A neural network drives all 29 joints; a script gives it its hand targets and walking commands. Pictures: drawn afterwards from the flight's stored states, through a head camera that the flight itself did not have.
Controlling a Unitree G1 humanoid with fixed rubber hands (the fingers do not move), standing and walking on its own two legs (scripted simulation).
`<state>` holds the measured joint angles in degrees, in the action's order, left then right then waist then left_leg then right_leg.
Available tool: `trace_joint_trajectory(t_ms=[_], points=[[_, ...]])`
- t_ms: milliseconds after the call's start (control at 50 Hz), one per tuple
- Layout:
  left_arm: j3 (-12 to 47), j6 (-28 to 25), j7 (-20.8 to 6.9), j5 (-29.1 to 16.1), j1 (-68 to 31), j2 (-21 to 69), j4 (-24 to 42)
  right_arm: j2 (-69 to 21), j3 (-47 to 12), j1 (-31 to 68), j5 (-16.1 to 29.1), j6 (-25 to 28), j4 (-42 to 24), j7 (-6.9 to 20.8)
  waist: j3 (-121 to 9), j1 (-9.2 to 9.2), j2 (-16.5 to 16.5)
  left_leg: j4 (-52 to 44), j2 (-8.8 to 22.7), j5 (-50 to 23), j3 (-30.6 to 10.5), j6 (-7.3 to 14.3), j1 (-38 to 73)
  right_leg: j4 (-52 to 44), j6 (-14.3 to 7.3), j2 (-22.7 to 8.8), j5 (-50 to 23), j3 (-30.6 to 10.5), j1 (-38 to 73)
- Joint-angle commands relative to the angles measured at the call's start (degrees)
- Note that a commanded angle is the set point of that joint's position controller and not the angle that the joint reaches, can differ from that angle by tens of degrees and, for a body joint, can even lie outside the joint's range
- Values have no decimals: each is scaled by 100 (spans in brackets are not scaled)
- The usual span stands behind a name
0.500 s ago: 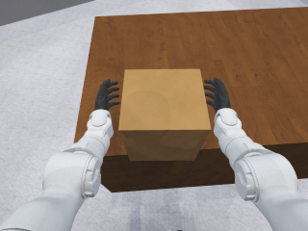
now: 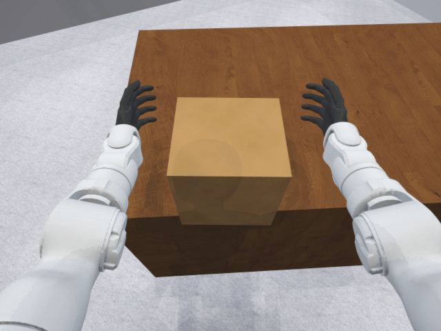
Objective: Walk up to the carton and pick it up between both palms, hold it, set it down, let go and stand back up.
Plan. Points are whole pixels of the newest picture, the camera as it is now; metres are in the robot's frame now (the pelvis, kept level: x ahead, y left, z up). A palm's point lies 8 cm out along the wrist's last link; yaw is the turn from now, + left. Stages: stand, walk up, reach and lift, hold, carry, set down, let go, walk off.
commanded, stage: set down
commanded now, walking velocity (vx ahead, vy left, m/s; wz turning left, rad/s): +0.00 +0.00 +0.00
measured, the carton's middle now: (227, 165) +0.45 +0.03 -0.01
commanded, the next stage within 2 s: none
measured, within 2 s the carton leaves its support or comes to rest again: neither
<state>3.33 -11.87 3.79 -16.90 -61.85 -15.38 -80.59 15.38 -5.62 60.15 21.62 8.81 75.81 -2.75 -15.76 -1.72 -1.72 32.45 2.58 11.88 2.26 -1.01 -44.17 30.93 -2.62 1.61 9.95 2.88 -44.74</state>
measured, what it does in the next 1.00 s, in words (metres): stands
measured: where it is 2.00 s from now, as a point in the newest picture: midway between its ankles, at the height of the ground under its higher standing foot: outside the picture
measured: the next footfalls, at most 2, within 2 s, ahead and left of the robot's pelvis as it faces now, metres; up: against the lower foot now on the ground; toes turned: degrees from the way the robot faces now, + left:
none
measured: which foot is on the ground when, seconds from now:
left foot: down 0.00-1.00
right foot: down 0.00-1.00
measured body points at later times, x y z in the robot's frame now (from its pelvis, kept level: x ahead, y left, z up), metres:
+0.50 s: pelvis +0.02 +0.00 +0.02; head +0.05 +0.02 +0.47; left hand +0.46 +0.21 +0.13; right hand +0.47 -0.17 +0.14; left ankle +0.01 +0.13 -0.72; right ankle +0.03 -0.09 -0.72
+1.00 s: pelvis +0.01 +0.00 +0.02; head +0.04 +0.02 +0.47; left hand +0.37 +0.22 +0.05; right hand +0.38 -0.17 +0.05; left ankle +0.01 +0.13 -0.72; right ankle +0.03 -0.09 -0.72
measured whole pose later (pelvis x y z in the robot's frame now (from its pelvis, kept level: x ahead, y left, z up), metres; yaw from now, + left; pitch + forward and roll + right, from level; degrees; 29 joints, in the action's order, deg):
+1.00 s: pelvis +0.01 +0.00 +0.02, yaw +1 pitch +6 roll +0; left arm -3.1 -6.4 4.1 -7.2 -24.2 -9.7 -44.3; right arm 9.6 -0.1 24.2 14.1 7.9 46.6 -4.4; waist -4.3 -1.2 -1.5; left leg 23.1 1.6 10.9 1.4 -0.7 -18.2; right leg 21.5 -2.1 1.5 9.2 2.5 -18.4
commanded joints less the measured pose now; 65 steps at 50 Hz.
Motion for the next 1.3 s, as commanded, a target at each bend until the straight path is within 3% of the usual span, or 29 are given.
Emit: trace_joint_trajectory(t_ms=[0,20,80,160,200,300,400,440,560,580,600,660,700,720,740,760,780,800,820,900,960,1000,1080,1120,1140,1180,1260,1280], points=[[-170,-56,52,106,-2869,-860,1098,1068,296,3002,-126,105,-954,-84,-3777,-35,91,-187,-225,-1606,27,-171,1761,-155,418,-6,-1872,-251,2875],[-192,33,74,99,-2914,-827,1135,1066,304,3045,-118,22,-917,-94,-3693,-31,17,-225,-212,-1609,15,-176,1888,-229,418,6,-1817,-219,2847],[-125,306,109,80,-2998,-843,1340,1111,438,3104,-198,-220,-1079,-168,-3577,76,211,-409,-191,-1541,-8,-202,2240,-430,375,9,-1704,-207,2858],[-191,693,141,193,-3021,-796,1546,1118,451,3106,-174,-544,-1118,-189,-3217,49,348,-515,-194,-1716,-43,-260,2762,-681,318,40,-1573,-135,2792],[-265,863,149,228,-3025,-832,1623,1097,368,3135,-99,-689,-1143,-210,-2978,31,202,-555,-201,-1837,-63,-222,2813,-746,355,44,-1702,-149,2909],[-583,1285,76,507,-2482,-837,2150,1094,143,2722,157,-912,-1463,-291,-2652,-46,115,-790,-243,-2089,-36,-194,2947,-868,404,63,-2126,-197,3616],[-881,1436,-53,953,-1308,-524,2731,908,-15,1705,244,-812,-1724,-315,-2075,-107,100,-948,-272,-2474,-10,-188,3318,-985,435,93,-2453,-151,4063],[-990,1353,-97,1071,-864,-384,3027,822,90,1311,113,-661,-1974,-314,-2010,-101,119,-981,-277,-2338,-2,-187,3432,-1037,432,86,-2245,-156,4099],[-995,987,-4,1063,-953,-371,3880,781,576,1260,-258,-325,-2785,-281,-2110,6,282,-872,-274,-2121,1,-226,3525,-1059,384,89,-1640,-102,3658],[-1036,966,-19,1187,109,-9,4054,561,325,304,-205,-250,-2892,-274,-2001,-63,117,-872,-283,-2384,-6,-200,3761,-1019,381,121,-2070,-142,4016],[-1104,924,-60,1137,-399,-274,4240,658,525,835,-266,-225,-3186,-320,-2129,17,132,-832,-317,-2242,33,-171,3454,-1004,425,72,-2072,-175,4011],[-1136,819,-90,1233,321,-105,4618,453,570,125,-445,-72,-3532,-353,-2292,10,108,-797,-332,-2427,35,-193,3500,-853,416,85,-2447,-203,4329],[-1115,748,-120,1253,457,-117,4887,439,672,-33,-556,22,-3840,-365,-2283,40,199,-814,-346,-2347,44,-178,3393,-821,407,55,-2450,-238,4397],[-1182,727,-114,1304,1009,-20,4887,329,560,-505,-543,65,-3856,-348,-2081,-18,91,-839,-342,-2395,5,-162,3542,-824,387,72,-2452,-226,4467],[-1077,683,-122,1252,646,-83,4833,355,745,-265,-622,76,-3751,-348,-1944,91,187,-843,-336,-2121,-1,-168,3367,-854,365,63,-2078,-207,4196],[-1094,637,-94,1252,1076,13,5166,345,700,-726,-616,128,-3947,-330,-1983,41,187,-836,-334,-2236,12,-180,3505,-851,345,78,-2137,-216,4326],[-1093,634,-114,1298,1376,61,4923,278,654,-961,-661,142,-3801,-328,-1621,63,96,-863,-332,-2159,-20,-153,3492,-908,344,79,-2031,-231,4257],[-1027,566,-90,1206,1008,-43,5223,320,829,-708,-704,168,-3982,-332,-1801,94,261,-863,-329,-2033,-11,-188,3502,-936,327,68,-1786,-208,4075],[-979,565,-88,1233,1546,207,5100,199,680,-1213,-689,191,-3921,-297,-1430,107,179,-899,-334,-2032,-31,-169,3564,-971,309,99,-1711,-202,4086],[-829,378,-16,1005,1414,21,4867,177,758,-1117,-782,166,-4024,-187,-1245,27,106,-977,-321,-1376,-53,-86,3325,-1054,248,12,-860,-255,3820],[-673,92,75,894,1642,-8,4654,124,733,-1333,-775,227,-4016,-124,-1204,54,114,-988,-290,-1310,-95,-39,3294,-1009,222,-18,-882,-309,3787],[-674,-59,46,1008,2219,150,4227,-84,540,-1936,-731,279,-3590,-96,-773,7,80,-1024,-299,-1229,-135,-13,3202,-1041,195,-57,-838,-395,3898],[-485,-494,103,884,1923,-4,4225,83,640,-1701,-737,567,-3589,-42,-1032,48,305,-957,-272,-1344,-160,-91,3258,-986,151,-45,-715,-375,3560],[-501,-668,108,984,2817,218,4061,-37,444,-2461,-710,772,-3451,-12,-820,28,146,-871,-276,-1628,-219,-132,3473,-1006,137,-19,-916,-357,3632],[-494,-713,95,934,2444,31,3979,74,563,-2116,-775,802,-3452,-18,-772,73,168,-883,-281,-1407,-199,-94,3283,-1006,141,-30,-760,-381,3584],[-414,-854,103,884,2756,107,3962,21,528,-2391,-774,909,-3414,-7,-623,101,-8,-927,-281,-1327,-210,-63,3269,-994,168,-34,-741,-382,3564],[-272,-1063,216,730,2617,-28,4243,92,583,-2351,-802,1060,-3621,65,-894,70,295,-809,-261,-1313,-231,-120,3269,-878,96,-48,-594,-401,3371],[-279,-1118,224,747,3067,76,4195,46,507,-2726,-797,1105,-3585,89,-864,47,231,-799,-261,-1448,-231,-117,3362,-860,98,-29,-709,-398,3423]])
